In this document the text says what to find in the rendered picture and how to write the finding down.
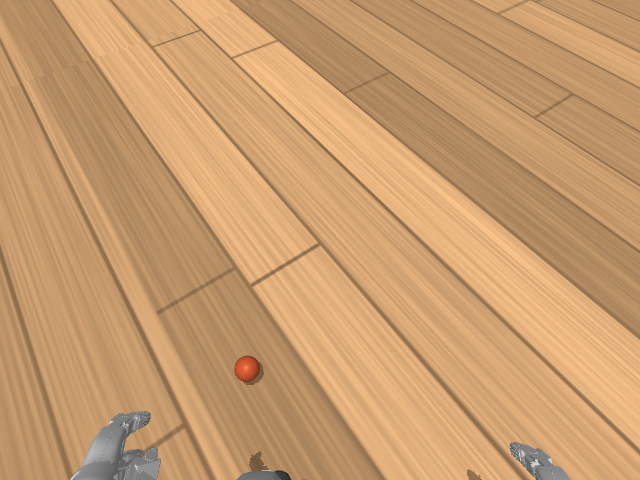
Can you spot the left robot hand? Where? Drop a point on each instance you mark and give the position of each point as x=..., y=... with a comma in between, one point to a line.
x=108, y=446

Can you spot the ball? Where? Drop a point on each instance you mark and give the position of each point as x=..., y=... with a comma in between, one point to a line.
x=246, y=368

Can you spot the left robot arm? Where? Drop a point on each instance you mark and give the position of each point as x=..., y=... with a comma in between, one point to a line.
x=99, y=470

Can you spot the right robot hand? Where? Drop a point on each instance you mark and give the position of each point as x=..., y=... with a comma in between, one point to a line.
x=537, y=462

